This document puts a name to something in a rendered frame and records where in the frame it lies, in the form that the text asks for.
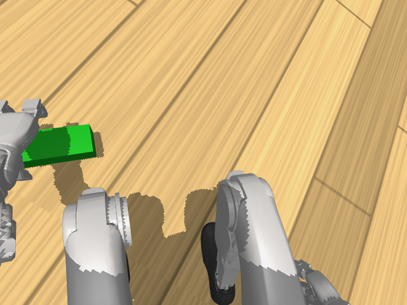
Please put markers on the left robot hand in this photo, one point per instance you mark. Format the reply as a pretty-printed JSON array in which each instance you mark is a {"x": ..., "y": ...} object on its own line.
[{"x": 19, "y": 129}]

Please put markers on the right robot foot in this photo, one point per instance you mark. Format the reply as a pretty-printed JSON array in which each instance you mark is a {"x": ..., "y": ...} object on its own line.
[{"x": 209, "y": 254}]

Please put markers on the carton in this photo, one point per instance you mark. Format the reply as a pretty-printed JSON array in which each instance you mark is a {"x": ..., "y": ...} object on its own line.
[{"x": 56, "y": 145}]

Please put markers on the right robot hand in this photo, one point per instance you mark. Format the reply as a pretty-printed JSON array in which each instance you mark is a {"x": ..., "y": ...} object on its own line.
[{"x": 317, "y": 290}]

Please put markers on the left robot arm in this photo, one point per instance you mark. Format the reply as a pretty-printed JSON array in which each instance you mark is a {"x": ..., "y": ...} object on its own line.
[{"x": 10, "y": 163}]

